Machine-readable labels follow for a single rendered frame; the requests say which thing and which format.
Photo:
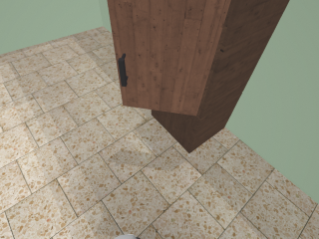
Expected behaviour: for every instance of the cupboard door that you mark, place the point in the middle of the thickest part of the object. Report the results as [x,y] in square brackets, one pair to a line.
[169,46]

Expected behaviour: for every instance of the handle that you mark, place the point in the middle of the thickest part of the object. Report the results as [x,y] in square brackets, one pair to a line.
[122,69]

